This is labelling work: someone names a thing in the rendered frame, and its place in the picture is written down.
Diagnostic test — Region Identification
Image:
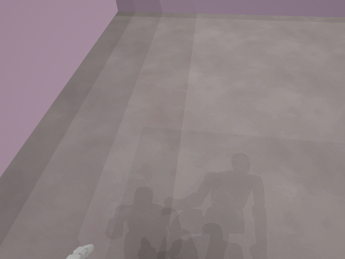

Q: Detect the left robot hand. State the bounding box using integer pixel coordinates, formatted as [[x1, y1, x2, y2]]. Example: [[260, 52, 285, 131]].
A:
[[66, 244, 94, 259]]

